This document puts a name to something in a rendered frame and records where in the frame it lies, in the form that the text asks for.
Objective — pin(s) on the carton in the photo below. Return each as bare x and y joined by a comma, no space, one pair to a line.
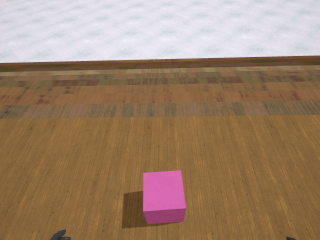
163,197

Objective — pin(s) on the left robot hand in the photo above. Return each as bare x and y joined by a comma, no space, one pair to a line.
59,234

